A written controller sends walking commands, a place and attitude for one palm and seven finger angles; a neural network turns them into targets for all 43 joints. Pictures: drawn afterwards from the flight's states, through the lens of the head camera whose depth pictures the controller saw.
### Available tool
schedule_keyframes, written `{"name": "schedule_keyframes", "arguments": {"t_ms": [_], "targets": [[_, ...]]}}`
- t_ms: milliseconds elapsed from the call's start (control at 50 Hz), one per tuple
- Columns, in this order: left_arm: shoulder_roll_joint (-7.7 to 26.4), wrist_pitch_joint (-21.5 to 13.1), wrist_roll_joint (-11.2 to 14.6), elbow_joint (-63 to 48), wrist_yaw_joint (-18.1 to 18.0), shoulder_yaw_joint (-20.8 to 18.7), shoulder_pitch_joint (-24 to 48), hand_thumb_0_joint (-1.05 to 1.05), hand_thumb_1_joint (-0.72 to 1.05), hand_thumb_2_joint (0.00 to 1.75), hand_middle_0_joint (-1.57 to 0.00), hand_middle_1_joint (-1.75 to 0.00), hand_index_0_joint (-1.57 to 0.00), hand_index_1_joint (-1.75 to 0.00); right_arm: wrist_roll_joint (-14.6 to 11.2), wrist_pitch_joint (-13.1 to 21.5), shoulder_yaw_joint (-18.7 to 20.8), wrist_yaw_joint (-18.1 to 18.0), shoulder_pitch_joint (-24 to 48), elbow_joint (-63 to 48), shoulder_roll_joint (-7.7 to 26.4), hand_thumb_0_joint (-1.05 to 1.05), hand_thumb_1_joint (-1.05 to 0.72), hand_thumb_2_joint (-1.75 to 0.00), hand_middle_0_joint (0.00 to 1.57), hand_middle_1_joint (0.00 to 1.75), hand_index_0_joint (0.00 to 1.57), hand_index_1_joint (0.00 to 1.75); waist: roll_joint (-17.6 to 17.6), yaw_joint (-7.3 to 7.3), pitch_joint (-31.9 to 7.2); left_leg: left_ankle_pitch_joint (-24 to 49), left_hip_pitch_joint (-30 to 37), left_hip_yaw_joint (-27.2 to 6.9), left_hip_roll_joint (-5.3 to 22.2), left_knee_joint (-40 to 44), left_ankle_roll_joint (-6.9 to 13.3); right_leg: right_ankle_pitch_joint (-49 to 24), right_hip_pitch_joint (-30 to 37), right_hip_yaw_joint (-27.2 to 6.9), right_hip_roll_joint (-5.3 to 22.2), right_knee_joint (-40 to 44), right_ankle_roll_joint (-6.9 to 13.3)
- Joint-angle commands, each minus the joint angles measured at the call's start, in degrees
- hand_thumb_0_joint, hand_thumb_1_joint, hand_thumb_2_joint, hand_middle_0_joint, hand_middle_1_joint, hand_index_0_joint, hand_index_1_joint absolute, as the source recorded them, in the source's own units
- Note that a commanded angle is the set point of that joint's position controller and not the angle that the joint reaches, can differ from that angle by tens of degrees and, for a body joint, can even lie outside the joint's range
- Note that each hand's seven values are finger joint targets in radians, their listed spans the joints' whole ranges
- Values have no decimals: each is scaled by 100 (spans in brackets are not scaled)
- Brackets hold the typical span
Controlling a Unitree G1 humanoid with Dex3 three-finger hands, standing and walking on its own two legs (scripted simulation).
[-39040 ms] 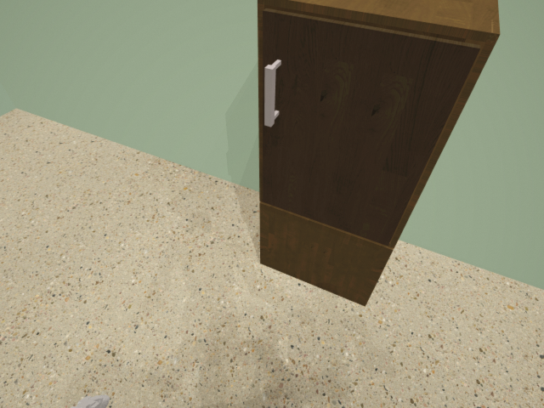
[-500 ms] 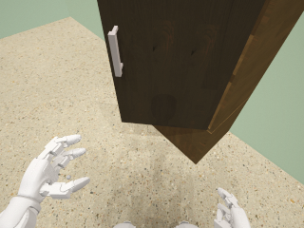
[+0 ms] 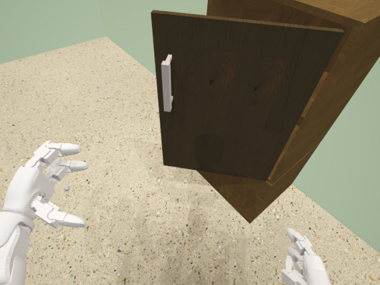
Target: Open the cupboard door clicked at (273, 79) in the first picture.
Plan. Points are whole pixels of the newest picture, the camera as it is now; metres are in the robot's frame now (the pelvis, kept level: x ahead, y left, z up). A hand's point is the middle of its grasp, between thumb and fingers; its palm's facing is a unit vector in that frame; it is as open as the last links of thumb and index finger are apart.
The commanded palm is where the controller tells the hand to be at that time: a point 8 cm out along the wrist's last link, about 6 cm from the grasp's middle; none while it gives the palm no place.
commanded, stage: raise the hand with hooked fingers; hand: left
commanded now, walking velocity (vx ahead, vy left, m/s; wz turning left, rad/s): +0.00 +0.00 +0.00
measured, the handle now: (168, 84) +0.59 +0.11 +0.11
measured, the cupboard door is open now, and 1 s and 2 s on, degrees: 41 41 41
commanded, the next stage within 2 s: move the hooked fingers beside the handle in 0.80 s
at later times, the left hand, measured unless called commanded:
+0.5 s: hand (69, 161) +0.30 +0.26 +0.12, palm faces -0.07 -1.00 -0.03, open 14.0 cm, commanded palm +0.27 +0.31 +0.13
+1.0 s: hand (73, 160) +0.30 +0.25 +0.12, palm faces -0.04 -1.00 -0.02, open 14.0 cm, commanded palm +0.29 +0.29 +0.13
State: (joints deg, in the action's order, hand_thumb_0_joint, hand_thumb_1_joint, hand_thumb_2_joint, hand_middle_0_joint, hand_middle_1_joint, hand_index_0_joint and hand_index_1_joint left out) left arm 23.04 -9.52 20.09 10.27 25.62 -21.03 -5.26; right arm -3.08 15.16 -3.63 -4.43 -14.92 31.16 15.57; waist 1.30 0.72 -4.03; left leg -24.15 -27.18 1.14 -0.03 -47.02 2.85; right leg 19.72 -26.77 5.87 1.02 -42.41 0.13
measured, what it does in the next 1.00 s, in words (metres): stands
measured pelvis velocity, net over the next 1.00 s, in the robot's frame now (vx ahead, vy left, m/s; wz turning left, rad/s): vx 0.01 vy -0.02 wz -0.01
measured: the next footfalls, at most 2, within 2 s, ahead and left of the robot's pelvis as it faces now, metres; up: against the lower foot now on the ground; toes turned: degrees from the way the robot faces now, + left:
none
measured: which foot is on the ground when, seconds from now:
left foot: down 0.00-1.00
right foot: down 0.00-1.00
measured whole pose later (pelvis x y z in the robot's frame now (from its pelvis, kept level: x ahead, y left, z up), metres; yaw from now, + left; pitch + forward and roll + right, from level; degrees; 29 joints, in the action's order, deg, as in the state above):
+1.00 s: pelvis +0.01 -0.02 +0.01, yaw +0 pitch +4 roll -1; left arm 26.2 -7.1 19.9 25.3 32.3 -24.9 8.1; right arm -3.3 12.5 -3.9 -5.9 -15.4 33.2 16.4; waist 1.6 0.8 -2.5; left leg -21.1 -22.3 1.4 0.3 -39.7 1.6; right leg 17.7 -23.0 5.4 0.3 -37.0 1.3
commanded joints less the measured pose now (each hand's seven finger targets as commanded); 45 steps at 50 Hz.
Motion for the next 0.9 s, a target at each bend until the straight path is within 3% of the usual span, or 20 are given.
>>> {"name": "schedule_keyframes", "arguments": {"t_ms": [0,20,60,120,160,240,300,340,440,520,540,600,680,800,840,880], "targets": [[1230,6,43,-963,284,-349,1389,0,-50,30,-30,-120,-30,-120,-59,247,392,-123,275,-792,871,0,-90,-90,20,30,20,30,332,-93,-811,1552,606,-515,81,1118,-212,-949,424,-146,-216,583,168],[1335,-8,42,-962,294,-448,1543,0,-50,30,-30,-120,-30,-120,-51,244,381,-144,275,-792,870,0,-90,-90,20,30,20,30,217,-89,-834,1574,652,-532,90,1145,-204,-952,438,-141,-225,606,165],[1744,-132,101,-1180,290,-813,1999,0,-50,30,-30,-120,-30,-120,-15,225,344,-157,317,-767,854,0,-90,-90,20,30,20,30,440,-26,-1041,1712,846,-532,53,1187,-239,-1025,605,-166,-236,648,200],[1781,-244,190,-761,267,-1012,2074,0,-50,30,-30,-120,-30,-120,-12,208,311,-202,334,-685,816,0,-90,-90,20,30,20,30,300,-11,-951,1697,881,-530,57,1246,-248,-1007,626,-160,-233,725,198],[1854,-228,180,-574,339,-1006,2288,0,-50,30,-30,-120,-30,-120,-23,178,285,-210,334,-643,818,0,-90,-90,20,30,20,30,517,-17,-934,1722,966,-508,44,1300,-255,-1043,686,-182,-226,788,216],[1787,55,129,43,607,-774,2531,0,-50,30,-30,-120,-30,-120,-61,119,299,-246,325,-590,876,0,-90,-90,20,30,20,30,549,-55,-799,1663,924,-454,17,1331,-210,-1076,718,-230,-191,909,216],[1765,251,96,388,769,-671,2550,0,-50,30,-30,-120,-30,-120,-84,71,318,-250,279,-621,904,0,-90,-90,20,30,20,30,317,-80,-804,1680,876,-446,10,1353,-176,-1112,689,-221,-181,949,190],[1816,226,150,334,829,-740,2472,0,-50,30,-30,-120,-30,-120,-66,95,325,-206,268,-672,921,0,-90,-90,20,30,20,30,150,-12,-918,1833,887,-454,4,1327,-175,-1258,839,-235,-180,917,208],[2141,-26,228,-12,678,-1177,2339,0,-50,30,-30,-120,-30,-120,-19,111,368,-130,265,-709,913,0,-90,-90,20,30,20,30,184,106,-1144,2075,935,-369,-9,1278,-175,-1503,988,-292,-183,882,207],[2012,-151,197,-126,525,-1141,2418,0,-50,30,-30,-120,-30,-120,-22,101,373,-139,249,-699,867,0,-90,-90,20,30,20,30,550,66,-1092,2049,984,-311,-2,1346,-180,-1492,927,-286,-164,899,194],[2128,-161,169,-176,509,-1186,2501,0,-50,30,-30,-120,-30,-120,0,95,368,-138,233,-687,883,0,-90,-90,20,30,20,30,480,72,-1080,2082,986,-316,2,1327,-169,-1540,990,-316,-174,899,215],[1948,-149,118,-188,519,-1010,2522,0,-50,30,-30,-120,-30,-120,-28,100,384,-177,222,-666,864,0,-90,-90,20,30,20,30,628,-3,-1113,1987,1038,-284,-3,1348,-147,-1481,958,-325,-153,949,182],[1856,-61,152,2,607,-917,2468,0,-50,30,-30,-120,-30,-120,-51,72,388,-205,198,-619,879,0,-90,-90,20,30,20,30,321,-61,-1002,1913,968,-270,1,1338,-125,-1526,944,-338,-159,996,152],[1904,-91,185,91,640,-960,2586,0,-50,30,-30,-120,-30,-120,-56,66,361,-213,262,-629,868,0,-90,-90,20,30,20,30,353,-34,-988,1853,960,-284,-11,1352,-138,-1470,909,-337,-156,993,162],[1966,-88,199,245,647,-1032,2504,0,-50,30,-30,-120,-30,-120,-38,63,368,-209,261,-624,886,0,-90,-90,20,30,20,30,148,-4,-946,1865,892,-263,-17,1302,-128,-1521,975,-389,-149,994,164],[1913,-85,180,223,655,-989,2527,0,-50,30,-30,-120,-30,-120,-50,50,366,-211,268,-639,861,0,-90,-90,20,30,20,30,275,-17,-1020,1853,916,-249,-25,1330,-132,-1521,971,-376,-138,987,147]]}}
